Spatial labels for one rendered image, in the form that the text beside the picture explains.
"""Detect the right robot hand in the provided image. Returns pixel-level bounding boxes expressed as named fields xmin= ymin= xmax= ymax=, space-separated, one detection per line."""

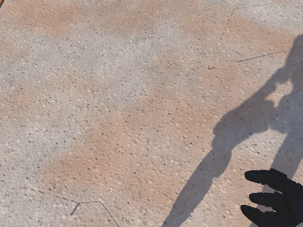
xmin=241 ymin=168 xmax=303 ymax=227

